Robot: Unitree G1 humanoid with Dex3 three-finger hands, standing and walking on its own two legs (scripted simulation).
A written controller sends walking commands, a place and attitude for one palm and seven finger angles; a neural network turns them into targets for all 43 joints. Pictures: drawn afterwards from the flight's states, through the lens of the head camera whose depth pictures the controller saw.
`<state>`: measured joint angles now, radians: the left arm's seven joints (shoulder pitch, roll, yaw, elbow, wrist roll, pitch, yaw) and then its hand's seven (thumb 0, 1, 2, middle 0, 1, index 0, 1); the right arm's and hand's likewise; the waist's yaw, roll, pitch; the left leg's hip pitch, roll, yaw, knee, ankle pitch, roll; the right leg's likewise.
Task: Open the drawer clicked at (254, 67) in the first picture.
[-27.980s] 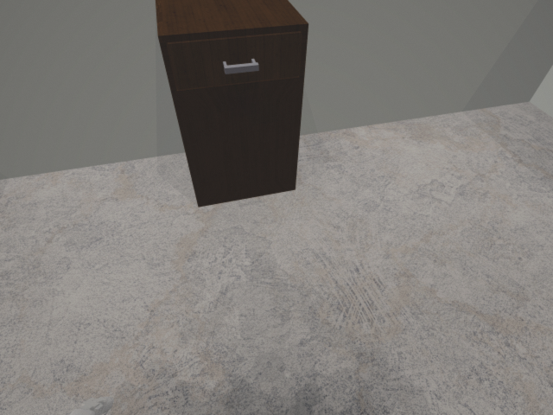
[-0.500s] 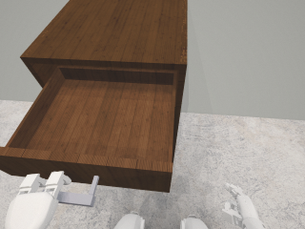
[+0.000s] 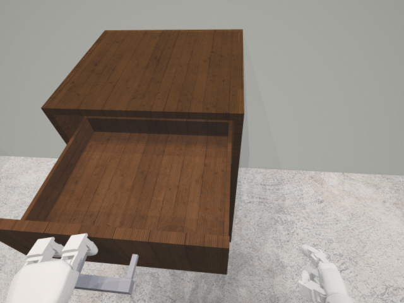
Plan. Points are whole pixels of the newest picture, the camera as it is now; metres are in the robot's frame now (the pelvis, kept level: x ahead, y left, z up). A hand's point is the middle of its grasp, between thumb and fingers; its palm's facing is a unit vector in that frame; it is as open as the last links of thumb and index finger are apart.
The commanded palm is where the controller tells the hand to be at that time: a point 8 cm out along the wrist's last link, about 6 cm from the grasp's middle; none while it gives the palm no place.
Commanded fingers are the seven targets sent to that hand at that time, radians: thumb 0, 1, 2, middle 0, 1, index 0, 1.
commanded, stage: lift the hand off the handle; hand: left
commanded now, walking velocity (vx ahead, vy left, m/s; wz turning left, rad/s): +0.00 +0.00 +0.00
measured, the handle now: (104, 270) +0.18 +0.21 -0.01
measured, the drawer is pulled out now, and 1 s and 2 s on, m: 0.30 0.30 0.30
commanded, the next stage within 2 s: draw the hand back to the body in 0.80 s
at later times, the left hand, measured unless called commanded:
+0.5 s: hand (48, 262) +0.16 +0.25 +0.11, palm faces +0.08 -0.10 -0.99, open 13.7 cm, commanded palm +0.12 +0.24 +0.16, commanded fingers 0.00 -0.50 0.30 -0.30 -1.20 -0.30 -1.20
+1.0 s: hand (33, 267) +0.14 +0.25 +0.13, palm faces +0.03 -0.16 -0.99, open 13.8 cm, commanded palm +0.11 +0.25 +0.19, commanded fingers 0.00 -0.50 0.30 -0.30 -1.20 -0.30 -1.20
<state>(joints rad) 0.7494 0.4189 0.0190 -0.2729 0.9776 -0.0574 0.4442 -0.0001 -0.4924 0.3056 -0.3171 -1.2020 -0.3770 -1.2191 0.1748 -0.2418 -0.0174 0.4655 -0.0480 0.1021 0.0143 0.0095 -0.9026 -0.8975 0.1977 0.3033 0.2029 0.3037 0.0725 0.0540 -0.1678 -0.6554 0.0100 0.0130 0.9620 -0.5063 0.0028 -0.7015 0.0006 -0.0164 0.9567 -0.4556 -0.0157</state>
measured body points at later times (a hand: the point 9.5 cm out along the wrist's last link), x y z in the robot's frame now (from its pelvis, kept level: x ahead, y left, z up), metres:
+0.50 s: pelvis +0.02 +0.01 +0.02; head +0.02 -0.03 +0.47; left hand +0.15 +0.25 +0.16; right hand +0.23 -0.20 -0.06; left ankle -0.02 +0.12 -0.68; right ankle +0.01 -0.11 -0.68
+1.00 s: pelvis +0.02 +0.02 +0.04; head +0.02 -0.01 +0.49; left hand +0.13 +0.25 +0.18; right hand +0.24 -0.17 -0.03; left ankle -0.02 +0.12 -0.68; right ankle +0.01 -0.11 -0.68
